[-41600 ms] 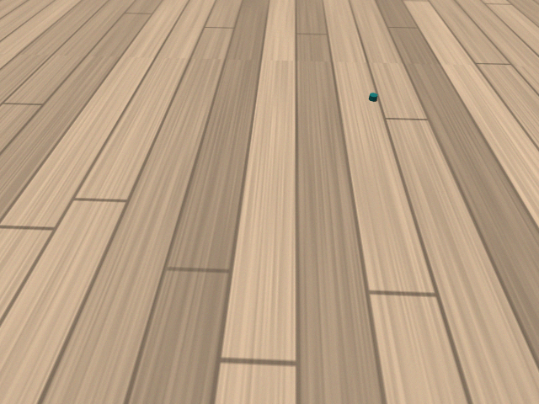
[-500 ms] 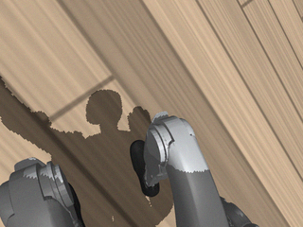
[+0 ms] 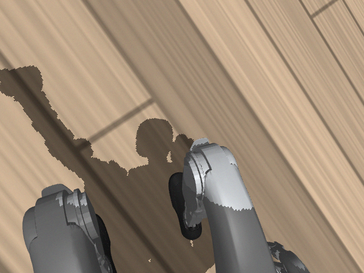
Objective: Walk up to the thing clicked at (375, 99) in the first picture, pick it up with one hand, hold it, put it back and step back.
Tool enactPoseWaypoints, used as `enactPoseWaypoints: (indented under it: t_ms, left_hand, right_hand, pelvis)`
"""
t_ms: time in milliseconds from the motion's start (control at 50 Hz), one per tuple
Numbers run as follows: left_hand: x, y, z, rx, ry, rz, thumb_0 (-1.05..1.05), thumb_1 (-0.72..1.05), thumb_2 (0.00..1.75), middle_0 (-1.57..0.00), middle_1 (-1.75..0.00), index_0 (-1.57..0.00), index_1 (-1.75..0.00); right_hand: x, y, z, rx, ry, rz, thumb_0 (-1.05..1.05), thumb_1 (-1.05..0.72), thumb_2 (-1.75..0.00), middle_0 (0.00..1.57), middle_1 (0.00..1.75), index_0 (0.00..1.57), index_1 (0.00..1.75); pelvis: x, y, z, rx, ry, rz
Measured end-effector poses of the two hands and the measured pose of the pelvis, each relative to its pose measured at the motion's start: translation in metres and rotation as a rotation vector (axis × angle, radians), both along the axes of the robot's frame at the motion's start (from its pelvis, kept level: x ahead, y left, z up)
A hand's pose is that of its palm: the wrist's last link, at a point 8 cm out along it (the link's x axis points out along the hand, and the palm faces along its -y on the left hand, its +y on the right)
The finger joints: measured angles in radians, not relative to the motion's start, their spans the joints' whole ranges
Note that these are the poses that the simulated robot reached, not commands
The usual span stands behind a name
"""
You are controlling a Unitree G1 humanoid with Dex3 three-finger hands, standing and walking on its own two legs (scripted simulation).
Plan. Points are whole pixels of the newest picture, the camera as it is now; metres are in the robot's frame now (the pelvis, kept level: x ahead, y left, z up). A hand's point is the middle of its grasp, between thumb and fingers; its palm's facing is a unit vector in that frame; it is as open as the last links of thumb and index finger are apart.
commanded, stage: lift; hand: left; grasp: from above
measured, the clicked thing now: out of the picture +0.56 +0.30 -0.19
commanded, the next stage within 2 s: hold in 1.50 s
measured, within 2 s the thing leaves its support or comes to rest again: neither
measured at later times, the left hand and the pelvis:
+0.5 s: hand out of the picture +0.45 +0.31 +0.00, palm faces -0.44 -0.09 -0.89, open 7.1 cm; pelvis +0.00 +0.00 +0.09, yaw +5 degrees
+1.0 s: hand out of the picture +0.37 +0.27 +0.21, palm faces -0.42 -0.11 -0.90, open 7.1 cm; pelvis +0.02 -0.01 +0.27, yaw +7 degrees
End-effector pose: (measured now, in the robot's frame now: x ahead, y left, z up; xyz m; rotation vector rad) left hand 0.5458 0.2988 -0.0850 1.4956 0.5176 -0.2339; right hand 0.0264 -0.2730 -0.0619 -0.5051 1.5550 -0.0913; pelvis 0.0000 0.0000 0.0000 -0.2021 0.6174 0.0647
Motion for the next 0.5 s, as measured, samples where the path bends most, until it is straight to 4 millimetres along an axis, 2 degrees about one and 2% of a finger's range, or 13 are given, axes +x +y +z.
enactPoseWaypoints:
  t_ms: [120,220,360,500]
  left_hand:
    - [-0.014,0.001,0.021,-0.010,0.003,-0.020,0.01,0.47,0.07,-0.87,-0.39,-0.95,-0.30]
    - [-0.031,0.007,0.047,-0.015,-0.002,-0.033,0.01,0.47,0.09,-0.85,-0.41,-0.93,-0.32]
    - [-0.061,0.015,0.090,-0.026,-0.003,-0.042,0.01,0.47,0.13,-0.82,-0.45,-0.90,-0.35]
    - [-0.087,0.014,0.142,-0.033,-0.020,-0.049,0.01,0.46,0.17,-0.80,-0.48,-0.88,-0.38]
  right_hand:
    - [0.003,-0.002,0.005,-0.001,-0.003,-0.024,0.00,-0.91,-0.90,0.20,0.30,0.21,0.29]
    - [0.014,-0.006,0.011,-0.004,-0.033,-0.031,0.00,-0.91,-0.90,0.20,0.30,0.21,0.29]
    - [0.046,-0.005,0.024,0.008,-0.117,-0.025,0.00,-0.91,-0.90,0.20,0.30,0.21,0.29]
    - [0.084,0.006,0.048,0.049,-0.225,-0.017,0.00,-0.91,-0.90,0.20,0.30,0.21,0.29]
  pelvis:
    - [-0.001,0.000,0.012,0.009,0.011,0.009]
    - [-0.002,0.000,0.025,0.018,0.017,0.019]
    - [-0.003,0.002,0.052,0.040,0.023,0.027]
    - [-0.001,0.004,0.090,0.062,0.006,0.035]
